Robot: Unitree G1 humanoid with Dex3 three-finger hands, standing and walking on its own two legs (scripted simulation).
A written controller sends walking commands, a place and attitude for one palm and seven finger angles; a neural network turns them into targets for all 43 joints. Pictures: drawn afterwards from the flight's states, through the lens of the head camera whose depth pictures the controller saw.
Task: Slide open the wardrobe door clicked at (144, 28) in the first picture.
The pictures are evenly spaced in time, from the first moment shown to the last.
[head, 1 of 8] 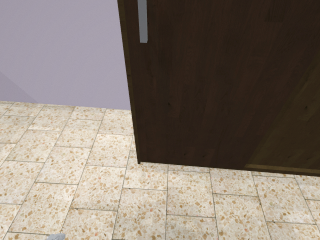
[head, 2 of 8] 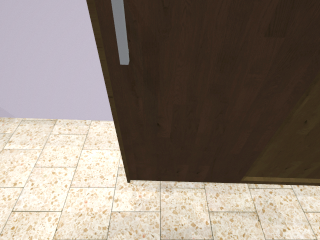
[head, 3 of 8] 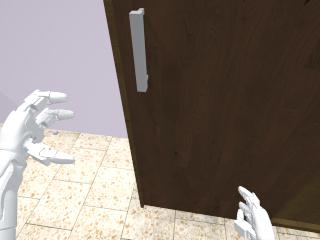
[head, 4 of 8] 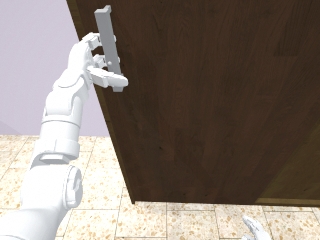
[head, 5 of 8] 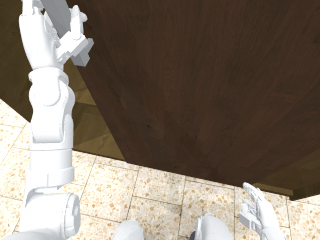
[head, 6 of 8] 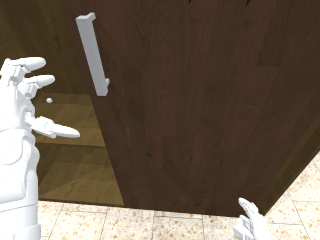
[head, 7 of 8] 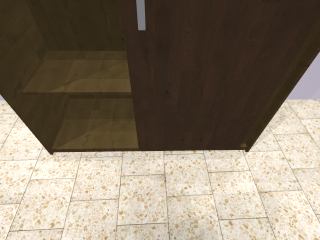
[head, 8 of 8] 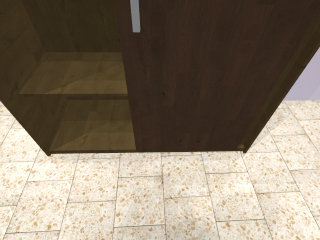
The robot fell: no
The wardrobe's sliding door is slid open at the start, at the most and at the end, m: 0.00 0.62 0.62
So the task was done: yes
